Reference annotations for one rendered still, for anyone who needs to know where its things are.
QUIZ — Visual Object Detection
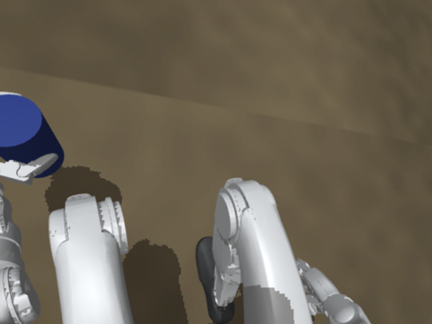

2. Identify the left robot arm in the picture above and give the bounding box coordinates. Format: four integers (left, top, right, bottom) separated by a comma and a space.
0, 182, 41, 324

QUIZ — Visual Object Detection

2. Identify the right robot foot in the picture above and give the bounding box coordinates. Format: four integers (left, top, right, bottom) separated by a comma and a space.
196, 236, 235, 324

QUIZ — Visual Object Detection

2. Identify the right robot hand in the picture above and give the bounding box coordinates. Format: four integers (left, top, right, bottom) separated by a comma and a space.
296, 259, 340, 316

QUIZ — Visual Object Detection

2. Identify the right robot arm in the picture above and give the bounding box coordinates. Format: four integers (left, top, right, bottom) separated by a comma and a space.
323, 294, 371, 324

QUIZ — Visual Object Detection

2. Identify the left robot hand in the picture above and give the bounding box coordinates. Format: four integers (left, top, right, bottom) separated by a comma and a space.
0, 92, 58, 186

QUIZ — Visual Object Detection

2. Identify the can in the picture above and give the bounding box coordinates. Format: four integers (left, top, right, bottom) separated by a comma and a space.
0, 94, 64, 178

